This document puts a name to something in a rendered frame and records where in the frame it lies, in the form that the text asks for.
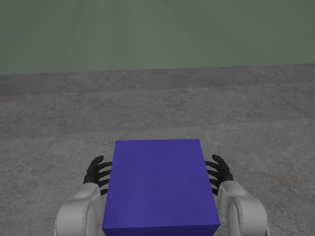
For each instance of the right robot forearm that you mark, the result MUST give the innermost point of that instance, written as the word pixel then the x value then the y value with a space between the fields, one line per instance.
pixel 246 216

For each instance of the left robot forearm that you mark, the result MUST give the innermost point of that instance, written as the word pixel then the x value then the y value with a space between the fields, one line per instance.
pixel 77 216

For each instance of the carton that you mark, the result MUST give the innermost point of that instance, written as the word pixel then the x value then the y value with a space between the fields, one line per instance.
pixel 159 188

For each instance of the robot right hand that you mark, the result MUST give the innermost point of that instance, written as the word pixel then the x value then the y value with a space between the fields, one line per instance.
pixel 222 172

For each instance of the robot left hand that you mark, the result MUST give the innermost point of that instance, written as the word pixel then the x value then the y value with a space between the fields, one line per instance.
pixel 93 176

